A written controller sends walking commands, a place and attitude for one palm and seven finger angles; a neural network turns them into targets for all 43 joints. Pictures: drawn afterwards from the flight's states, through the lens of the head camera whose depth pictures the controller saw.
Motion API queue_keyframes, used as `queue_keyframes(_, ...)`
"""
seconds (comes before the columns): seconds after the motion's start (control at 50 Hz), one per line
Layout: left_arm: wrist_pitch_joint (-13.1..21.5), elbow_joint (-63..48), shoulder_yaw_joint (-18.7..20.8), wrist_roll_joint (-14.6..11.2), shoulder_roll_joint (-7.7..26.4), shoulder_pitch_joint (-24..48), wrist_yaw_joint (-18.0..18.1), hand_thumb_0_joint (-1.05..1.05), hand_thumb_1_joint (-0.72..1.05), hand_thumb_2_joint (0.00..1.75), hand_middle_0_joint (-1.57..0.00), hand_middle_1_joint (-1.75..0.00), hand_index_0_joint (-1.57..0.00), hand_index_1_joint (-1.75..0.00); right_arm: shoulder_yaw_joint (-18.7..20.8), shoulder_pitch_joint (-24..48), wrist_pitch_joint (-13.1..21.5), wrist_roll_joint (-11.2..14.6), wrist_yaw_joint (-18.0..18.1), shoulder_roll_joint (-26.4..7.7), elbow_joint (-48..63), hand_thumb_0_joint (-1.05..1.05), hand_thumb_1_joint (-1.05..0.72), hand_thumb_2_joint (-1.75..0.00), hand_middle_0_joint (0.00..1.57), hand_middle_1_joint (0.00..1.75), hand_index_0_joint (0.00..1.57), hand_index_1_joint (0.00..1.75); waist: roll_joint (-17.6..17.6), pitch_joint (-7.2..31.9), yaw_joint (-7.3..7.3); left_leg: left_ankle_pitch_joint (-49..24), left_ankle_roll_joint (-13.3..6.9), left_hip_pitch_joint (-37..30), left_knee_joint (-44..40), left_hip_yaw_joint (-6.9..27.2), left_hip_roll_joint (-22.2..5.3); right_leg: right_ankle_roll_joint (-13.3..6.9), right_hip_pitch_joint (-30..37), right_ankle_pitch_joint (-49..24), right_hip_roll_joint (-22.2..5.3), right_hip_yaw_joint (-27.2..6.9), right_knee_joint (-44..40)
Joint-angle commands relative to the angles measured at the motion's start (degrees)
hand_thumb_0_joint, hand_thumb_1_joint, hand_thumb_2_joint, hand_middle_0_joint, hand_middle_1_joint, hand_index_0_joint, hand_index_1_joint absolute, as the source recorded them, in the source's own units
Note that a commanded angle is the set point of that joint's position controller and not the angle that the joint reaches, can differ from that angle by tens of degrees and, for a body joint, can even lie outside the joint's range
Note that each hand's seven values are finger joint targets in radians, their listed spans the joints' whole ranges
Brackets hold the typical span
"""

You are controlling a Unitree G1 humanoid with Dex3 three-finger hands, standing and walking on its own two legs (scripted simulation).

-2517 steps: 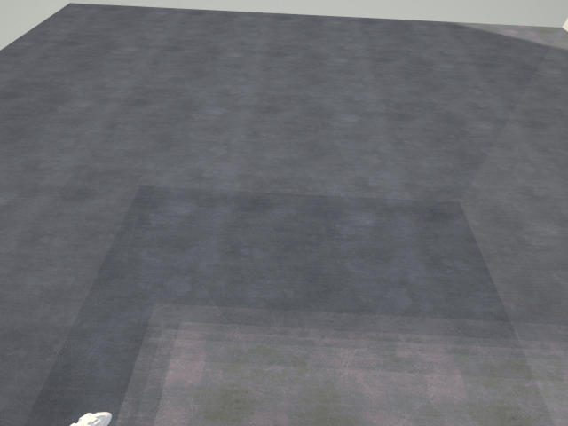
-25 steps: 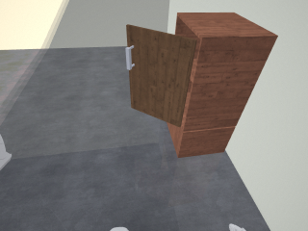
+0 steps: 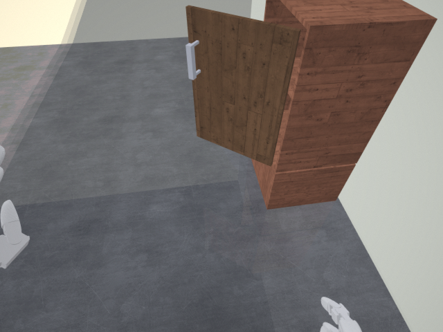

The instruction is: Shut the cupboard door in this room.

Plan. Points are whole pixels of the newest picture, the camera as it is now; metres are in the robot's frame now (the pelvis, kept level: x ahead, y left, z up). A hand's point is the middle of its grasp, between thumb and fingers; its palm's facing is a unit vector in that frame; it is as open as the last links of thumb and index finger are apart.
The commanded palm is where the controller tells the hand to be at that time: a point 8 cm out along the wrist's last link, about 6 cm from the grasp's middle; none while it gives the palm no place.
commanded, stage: stop stepping back and stand still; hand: left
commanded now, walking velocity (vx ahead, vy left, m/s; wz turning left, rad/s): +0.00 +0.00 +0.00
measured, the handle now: (194, 60) +1.02 +0.16 -0.01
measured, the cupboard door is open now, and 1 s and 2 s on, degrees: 51 51 51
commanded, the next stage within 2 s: let the arm hang, fingers relaxed in 0.24 s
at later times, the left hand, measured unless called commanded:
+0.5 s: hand (88, 296) +0.19 +0.26 -0.04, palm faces +0.07 -0.91 -0.42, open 7.4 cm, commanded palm none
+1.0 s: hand out of the picture -0.08 +0.21 -0.16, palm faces +0.03 -0.98 -0.21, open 7.3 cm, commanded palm none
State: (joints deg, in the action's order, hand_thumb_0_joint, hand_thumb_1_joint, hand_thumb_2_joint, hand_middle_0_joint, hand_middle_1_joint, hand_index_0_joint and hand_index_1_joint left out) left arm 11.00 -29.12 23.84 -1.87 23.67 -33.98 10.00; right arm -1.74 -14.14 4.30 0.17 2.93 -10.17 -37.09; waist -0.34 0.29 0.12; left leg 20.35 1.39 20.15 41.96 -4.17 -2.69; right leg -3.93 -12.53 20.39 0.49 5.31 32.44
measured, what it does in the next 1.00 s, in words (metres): stands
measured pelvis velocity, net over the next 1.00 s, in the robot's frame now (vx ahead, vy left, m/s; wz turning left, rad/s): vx -0.02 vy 0.03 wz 0.00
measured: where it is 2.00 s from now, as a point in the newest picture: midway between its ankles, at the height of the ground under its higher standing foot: outside the picture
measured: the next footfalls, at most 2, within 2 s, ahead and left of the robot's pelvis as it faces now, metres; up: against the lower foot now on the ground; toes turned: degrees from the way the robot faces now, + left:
none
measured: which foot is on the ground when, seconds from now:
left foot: down 0.00-1.00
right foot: down 0.00-1.00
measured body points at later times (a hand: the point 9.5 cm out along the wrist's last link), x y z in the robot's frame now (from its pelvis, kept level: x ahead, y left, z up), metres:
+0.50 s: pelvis -0.01 +0.02 +0.00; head -0.01 -0.01 +0.45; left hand +0.18 +0.30 -0.01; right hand +0.16 -0.24 -0.11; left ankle +0.02 +0.13 -0.73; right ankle -0.03 -0.07 -0.73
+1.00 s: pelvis -0.02 +0.03 +0.01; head -0.02 +0.03 +0.46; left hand -0.08 +0.26 -0.14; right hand -0.06 -0.18 -0.15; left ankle +0.02 +0.13 -0.73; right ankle -0.03 -0.07 -0.73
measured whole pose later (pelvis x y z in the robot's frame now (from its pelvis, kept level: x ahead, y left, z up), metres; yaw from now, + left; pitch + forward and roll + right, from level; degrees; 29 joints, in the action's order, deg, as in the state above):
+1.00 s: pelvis -0.02 +0.03 +0.01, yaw +0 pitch -2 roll -1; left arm -1.1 66.6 0.3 0.6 9.6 -20.7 1.6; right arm -0.9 -19.0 -1.5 -0.6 1.4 -7.6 -65.2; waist 0.9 -2.2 0.2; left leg 9.3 -1.9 12.3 23.3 -5.5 -0.8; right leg -1.2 -7.2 13.0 0.1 5.1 21.9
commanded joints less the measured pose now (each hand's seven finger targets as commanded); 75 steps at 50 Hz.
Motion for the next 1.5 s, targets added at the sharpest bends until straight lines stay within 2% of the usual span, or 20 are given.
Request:
queue_keyframes(0.0,4.0,-10.7,7.9,-0.7,11.1,6.8,1.7,0.0,0.9,0.9,-0.2,-0.3,-0.2,-0.3,3.7,5.5,3.0,-0.2,2.1,-7.6,9.0,0.0,-0.9,-0.9,0.2,0.3,0.2,0.3,-0.1,6.8,0.63,-19.9,-2.2,-10.1,-17.2,2.3,-1.9,1.4,2.9,-27.7,-8.5,-8.2,-2.5)
queue_keyframes(0.02,4.0,-10.8,7.8,-0.7,11.4,7.5,1.6,0.0,0.9,0.9,-0.2,-0.3,-0.2,-0.3,4.1,6.0,3.1,0.1,2.2,-8.4,9.3,0.0,-0.9,-0.9,0.2,0.3,0.2,0.3,2.6,6.6,0.06,-25.9,-3.7,-13.1,-17.6,6.6,-6.3,3.5,-0.3,-20.8,-5.7,-7.5,-2.0)
queue_keyframes(0.04,3.5,-8.8,7.1,-0.5,10.7,6.5,1.3,0.0,0.9,0.9,-0.2,-0.3,-0.2,-0.3,4.0,6.3,3.1,0.5,2.3,-8.7,9.5,0.0,-0.9,-0.9,0.2,0.3,0.2,0.3,4.8,6.1,-0.12,-29.2,-4.4,-13.2,-17.4,9.1,-8.6,4.2,-1.3,-17.2,-3.7,-6.4,-2.1)
queue_keyframes(0.08,3.4,-9.5,6.0,0.2,10.1,7.6,0.9,0.0,0.9,0.9,-0.2,-0.3,-0.2,-0.3,3.2,6.1,3.0,-0.1,2.1,-8.1,9.2,0.0,-0.9,-0.9,0.2,0.3,0.2,0.3,10.3,4.6,0.42,-34.7,-4.9,-9.9,-17.8,9.9,-9.2,4.2,0.5,-17.3,-2.5,-4.4,-2.4)
queue_keyframes(0.12,3.5,-9.9,6.4,0.1,10.4,7.1,0.8,0.0,0.9,0.9,-0.2,-0.3,-0.2,-0.3,3.4,6.0,3.1,0.2,2.0,-8.3,9.4,0.0,-0.9,-0.9,0.2,0.3,0.2,0.3,7.7,5.9,0.33,-30.5,-3.9,-8.1,-16.9,7.6,-7.8,3.9,3.9,-19.8,-2.9,-5.2,-5.3)
queue_keyframes(0.18,3.1,-10.4,6.7,-0.6,9.9,3.7,0.9,0.0,0.9,0.9,-0.2,-0.3,-0.2,-0.3,3.7,5.5,2.6,0.6,1.6,-8.1,10.1,0.0,-0.9,-0.9,0.2,0.3,0.2,0.3,4.8,9.4,0.71,-27.3,-2.3,-7.0,-13.3,3.8,-4.7,2.8,7.6,-29.9,-5.8,-8.5,-6.3)
queue_keyframes(0.24,2.5,-9.8,8.6,-1.2,11.4,0.8,1.2,0.0,0.9,0.9,-0.2,-0.3,-0.2,-0.3,3.6,5.4,1.7,0.7,1.6,-7.9,10.7,0.0,-0.9,-0.9,0.2,0.3,0.2,0.3,3.1,10.2,0.92,-26.2,-1.5,-6.0,-11.9,2.8,-3.3,2.2,8.3,-35.3,-7.9,-9.5,-6.4)
queue_keyframes(0.3,2.2,-9.2,9.0,-1.5,11.6,-0.4,1.2,0.0,0.9,0.9,-0.2,-0.3,-0.2,-0.3,3.3,5.6,0.8,0.7,1.9,-7.6,11.3,0.0,-0.9,-0.9,0.2,0.3,0.2,0.3,2.9,9.5,0.92,-26.2,-1.6,-6.1,-12.5,2.8,-3.3,2.6,7.2,-35.5,-7.5,-9.2,-6.4)
queue_keyframes(0.32,-6.2,30.6,-18.6,2.5,1.7,8.1,-7.2,0.0,0.9,0.9,-0.2,-0.3,-0.2,-0.3,4.8,12.0,4.0,1.9,-3.4,-17.8,3.6,0.0,-0.9,-0.9,0.2,0.3,0.2,0.3,3.7,3.3,1.98,-33.0,-2.0,-4.5,-6.1,3.4,-4.7,1.7,-0.9,-40.7,-11.1,-3.8,0.1)
queue_keyframes(0.34,-10.4,32.8,-17.9,2.7,-0.7,8.6,-8.9,0.0,0.9,0.9,-0.2,-0.3,-0.2,-0.3,6.1,7.6,2.4,0.7,-3.3,-16.2,1.8,0.0,-0.9,-0.9,0.2,0.3,0.2,0.3,3.7,6.7,1.76,-30.1,-2.0,-7.0,-8.7,4.1,-5.3,1.6,-2.3,-32.8,-9.3,-7.1,-2.1)
queue_keyframes(0.38,-10.9,38.3,-18.8,2.9,-0.9,12.2,-10.0,0.0,0.9,0.9,-0.2,-0.3,-0.2,-0.3,4.5,5.7,-0.4,0.0,-3.1,-15.5,1.2,0.0,-0.9,-0.9,0.2,0.3,0.2,0.3,-1.3,3.9,-0.01,-20.9,-4.0,-1.5,-11.1,6.7,-6.3,2.0,-2.4,-19.0,-7.5,-5.2,-2.7)
queue_keyframes(0.44,-10.5,48.8,-20.2,2.9,0.5,18.2,-10.0,0.0,0.9,0.9,-0.2,-0.3,-0.2,-0.3,3.5,5.5,-2.3,-0.7,-3.1,-14.6,-0.2,0.0,-0.9,-0.9,0.2,0.3,0.2,0.3,-10.2,3.2,0.64,-19.7,-3.3,-3.9,-9.7,6.8,-3.7,-0.1,-3.5,-20.0,-9.6,-7.7,-5.2)
queue_keyframes(0.48,-10.9,55.8,-21.3,2.6,-0.4,20.1,-9.6,0.0,0.9,0.9,-0.2,-0.3,-0.2,-0.3,2.8,5.0,-3.7,-1.2,-3.0,-13.2,-2.4,0.0,-0.9,-0.9,0.2,0.3,0.2,0.3,-8.3,2.5,0.86,-18.9,-3.0,-5.7,-10.8,6.6,-2.7,-0.6,-4.2,-16.6,-10.2,-8.3,-6.6)
queue_keyframes(0.56,-11.4,69.1,-22.5,2.5,-2.4,20.0,-9.0,0.0,0.9,0.9,-0.2,-0.3,-0.2,-0.3,1.6,4.5,-4.8,-1.8,-2.8,-11.3,-8.6,0.0,-0.9,-0.9,0.2,0.3,0.2,0.3,2.5,1.7,0.35,-16.5,-3.1,-6.1,-17.6,8.0,-3.7,1.2,-0.3,-7.0,-7.3,-7.9,-9.6)
queue_keyframes(0.66,-10.8,80.7,-21.8,2.6,-5.4,16.8,-8.7,0.0,0.9,0.9,-0.2,-0.3,-0.2,-0.3,1.9,1.3,-4.8,-1.7,-1.9,-7.7,-16.0,0.0,-0.9,-0.9,0.2,0.3,0.2,0.3,8.1,1.5,0.11,-10.9,-2.8,-7.1,-20.2,6.9,-3.3,0.6,2.9,-7.0,-7.4,-8.2,-14.2)
queue_keyframes(0.72,-10.6,85.3,-22.2,2.3,-5.9,15.9,-8.6,0.0,0.9,0.9,-0.2,-0.3,-0.2,-0.3,2.0,-1.0,-4.8,-1.4,-1.5,-6.6,-19.5,0.0,-0.9,-0.9,0.2,0.3,0.2,0.3,7.0,0.4,0.18,-10.2,-2.7,-7.6,-21.3,6.6,-3.4,0.4,3.2,-7.3,-7.5,-7.9,-15.6)
queue_keyframes(0.76,-10.6,87.6,-22.5,2.3,-6.6,15.5,-8.5,0.0,0.9,0.9,-0.2,-0.3,-0.2,-0.3,2.2,-2.5,-4.8,-1.1,-1.3,-6.2,-21.3,0.0,-0.9,-0.9,0.2,0.3,0.2,0.3,2.9,-1.8,0.39,-10.3,-2.8,-8.0,-21.9,6.6,-3.8,0.5,2.2,-6.7,-7.2,-7.3,-16.5)
queue_keyframes(0.92,-10.7,93.2,-22.9,2.3,-9.0,12.1,-8.1,0.0,0.9,0.9,-0.2,-0.3,-0.2,-0.3,2.3,-6.9,-4.7,-1.0,-0.8,-4.1,-25.8,0.0,-0.9,-0.9,0.2,0.3,0.2,0.3,-0.4,-5.0,0.38,-7.3,-3.3,-8.2,-24.5,6.0,-3.9,1.0,0.3,-4.9,-6.5,-6.9,-16.5)
queue_keyframes(1.18,-10.8,94.1,-22.6,2.7,-11.7,9.8,-7.7,0.0,0.9,0.9,-0.2,-0.3,-0.2,-0.3,2.5,-8.3,-4.3,-1.1,-0.6,-2.1,-26.9,0.0,-0.9,-0.9,0.2,0.3,0.2,0.3,1.6,-7.0,0.19,-3.5,-3.6,-6.5,-27.2,6.8,-3.8,1.7,-1.1,-4.9,-5.7,-6.7,-14.8)
queue_keyframes(1.48,-10.3,93.3,-22.2,2.7,-10.0,11.5,-7.8,0.0,0.9,0.9,-0.2,-0.3,-0.2,-0.3,3.0,-7.2,-3.8,-1.0,-0.7,-3.8,-26.4,0.0,-0.9,-0.9,0.2,0.3,0.2,0.3,1.5,-6.0,0.42,-6.3,-3.7,-8.2,-27.0,6.7,-3.9,1.5,-0.5,-6.7,-6.1,-7.1,-15.0)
